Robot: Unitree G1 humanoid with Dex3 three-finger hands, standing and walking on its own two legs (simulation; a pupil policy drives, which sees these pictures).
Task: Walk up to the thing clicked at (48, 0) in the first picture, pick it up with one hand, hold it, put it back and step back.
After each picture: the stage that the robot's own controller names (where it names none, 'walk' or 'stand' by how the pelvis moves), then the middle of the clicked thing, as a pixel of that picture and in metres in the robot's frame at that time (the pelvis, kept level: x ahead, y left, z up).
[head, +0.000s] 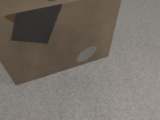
stand; out of the picture +1.02 +0.23 +0.07
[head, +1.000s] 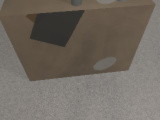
walk; out of the picture +0.97 +0.12 +0.08
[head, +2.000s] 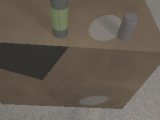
walk; (59, 10) +0.61 +0.14 +0.10
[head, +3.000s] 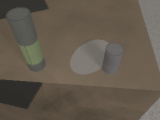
stand; (29, 44) +0.44 +0.23 +0.09
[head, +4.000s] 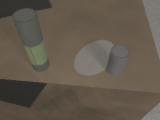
stand; (34, 44) +0.44 +0.21 +0.08
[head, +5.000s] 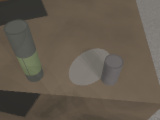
stand; (27, 55) +0.41 +0.23 +0.07
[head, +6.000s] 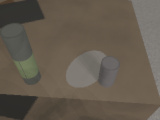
stand; (24, 58) +0.40 +0.24 +0.07
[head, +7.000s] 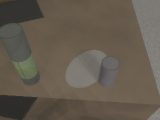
stand; (22, 58) +0.39 +0.24 +0.07
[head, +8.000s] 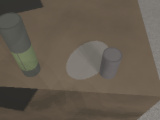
rise first; (22, 50) +0.41 +0.24 +0.07
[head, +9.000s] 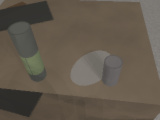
rise first; (30, 55) +0.41 +0.25 +0.07
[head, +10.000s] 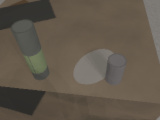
go down; (33, 53) +0.42 +0.24 +0.08
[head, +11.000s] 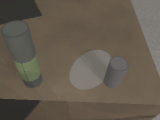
go down; (25, 59) +0.38 +0.21 +0.09
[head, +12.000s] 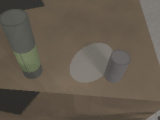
close in; (25, 49) +0.40 +0.21 +0.10
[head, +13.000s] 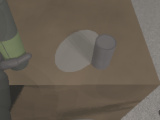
close; (7, 38) +0.42 +0.23 +0.12
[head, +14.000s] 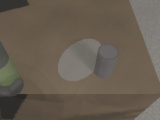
lift; out of the picture +0.33 +0.25 +0.12
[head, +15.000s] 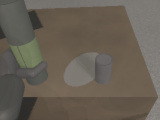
lift; (25, 46) +0.34 +0.18 +0.22
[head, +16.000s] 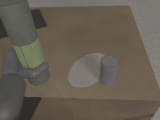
hold; (27, 46) +0.34 +0.18 +0.21
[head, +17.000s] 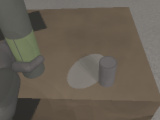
hold; (21, 38) +0.33 +0.18 +0.25
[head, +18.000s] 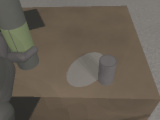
crouch; (15, 30) +0.37 +0.21 +0.24
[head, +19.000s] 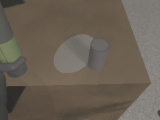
lower; (4, 43) +0.42 +0.24 +0.11
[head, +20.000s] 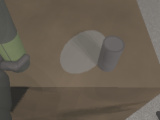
lower; (7, 40) +0.41 +0.23 +0.13
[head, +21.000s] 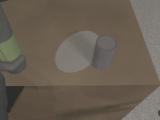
lower; (3, 41) +0.41 +0.24 +0.13
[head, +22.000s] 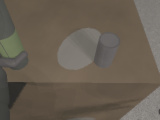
lower; (5, 37) +0.42 +0.24 +0.13
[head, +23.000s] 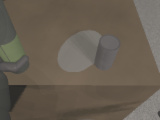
loosen; (6, 41) +0.41 +0.23 +0.13
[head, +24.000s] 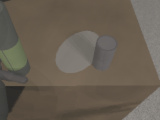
withdraw; (8, 46) +0.39 +0.23 +0.13
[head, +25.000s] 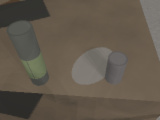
sink last; (31, 57) +0.38 +0.22 +0.10
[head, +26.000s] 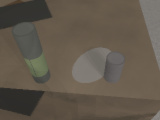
stand; (34, 56) +0.40 +0.22 +0.08
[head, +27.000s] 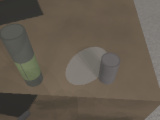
stand; (25, 59) +0.38 +0.23 +0.08
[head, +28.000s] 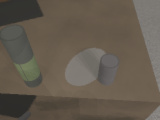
stand; (24, 60) +0.38 +0.23 +0.08
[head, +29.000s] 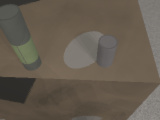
walk; (22, 42) +0.43 +0.23 +0.09
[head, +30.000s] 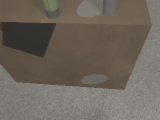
walk; out of the picture +0.75 +0.21 +0.09
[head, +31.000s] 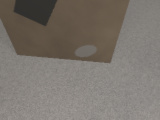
stand; out of the picture +1.12 +0.21 +0.09
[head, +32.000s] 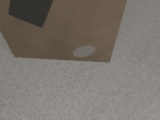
stand; out of the picture +1.08 +0.23 +0.08
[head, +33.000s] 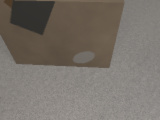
stand; out of the picture +1.08 +0.24 +0.07
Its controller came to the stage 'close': yes
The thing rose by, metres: 0.19
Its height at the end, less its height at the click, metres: +0.00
